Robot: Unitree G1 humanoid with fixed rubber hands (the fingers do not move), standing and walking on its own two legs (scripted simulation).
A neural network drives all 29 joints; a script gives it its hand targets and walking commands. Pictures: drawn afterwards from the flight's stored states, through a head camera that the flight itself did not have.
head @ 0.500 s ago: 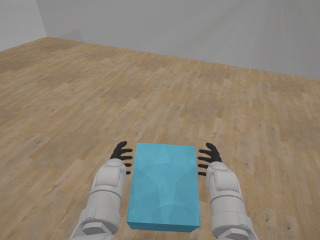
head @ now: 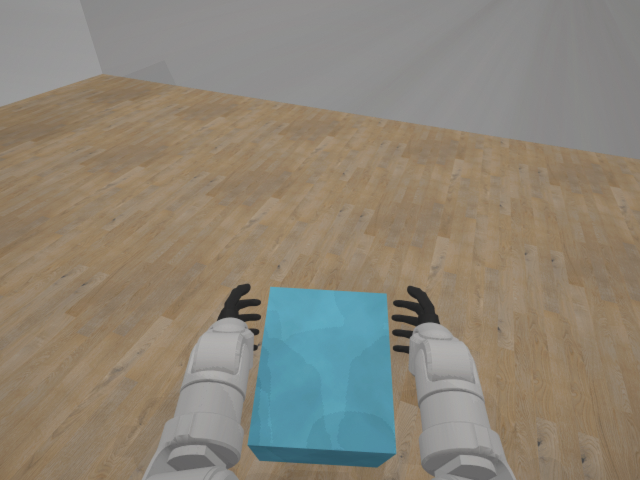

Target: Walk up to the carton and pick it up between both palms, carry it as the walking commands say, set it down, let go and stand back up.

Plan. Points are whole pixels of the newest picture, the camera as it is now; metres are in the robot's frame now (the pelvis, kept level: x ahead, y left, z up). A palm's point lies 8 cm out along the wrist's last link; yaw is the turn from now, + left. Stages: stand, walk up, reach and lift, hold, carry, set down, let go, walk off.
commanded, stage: reach and lift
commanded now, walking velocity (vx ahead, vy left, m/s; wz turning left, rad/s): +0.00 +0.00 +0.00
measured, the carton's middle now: (323, 376) +0.31 +0.00 -0.06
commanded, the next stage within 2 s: hold in 0.60 s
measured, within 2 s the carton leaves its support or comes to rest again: neither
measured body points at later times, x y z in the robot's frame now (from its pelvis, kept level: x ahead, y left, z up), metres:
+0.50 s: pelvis +0.01 +0.00 +0.00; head -0.06 -0.01 +0.45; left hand +0.31 +0.13 +0.04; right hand +0.31 -0.14 +0.05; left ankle +0.03 +0.12 -0.74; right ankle +0.04 -0.13 -0.74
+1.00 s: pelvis +0.00 +0.00 +0.00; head -0.07 -0.01 +0.44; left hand +0.30 +0.13 +0.05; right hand +0.31 -0.14 +0.05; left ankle +0.03 +0.12 -0.74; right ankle +0.04 -0.13 -0.74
